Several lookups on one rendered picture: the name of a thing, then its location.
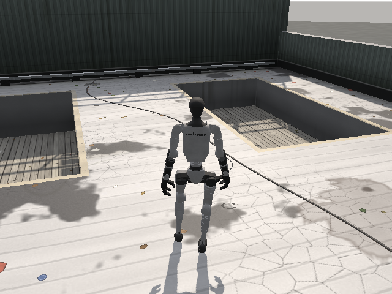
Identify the robot left hand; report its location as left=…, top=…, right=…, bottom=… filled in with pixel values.
left=161, top=179, right=175, bottom=196

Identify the left robot upper arm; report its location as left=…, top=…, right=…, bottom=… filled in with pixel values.
left=169, top=123, right=184, bottom=158

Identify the left robot shin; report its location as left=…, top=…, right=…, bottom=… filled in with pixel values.
left=175, top=193, right=184, bottom=234

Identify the robot right hand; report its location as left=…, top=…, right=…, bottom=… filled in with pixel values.
left=217, top=174, right=230, bottom=190

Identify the robot right thigh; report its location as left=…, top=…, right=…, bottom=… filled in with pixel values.
left=201, top=171, right=217, bottom=216

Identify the right robot upper arm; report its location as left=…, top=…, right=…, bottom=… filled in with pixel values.
left=209, top=124, right=224, bottom=158

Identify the robot right forearm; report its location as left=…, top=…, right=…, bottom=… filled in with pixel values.
left=218, top=149, right=229, bottom=176

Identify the robot left forearm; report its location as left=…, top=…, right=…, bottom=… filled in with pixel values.
left=162, top=149, right=175, bottom=180

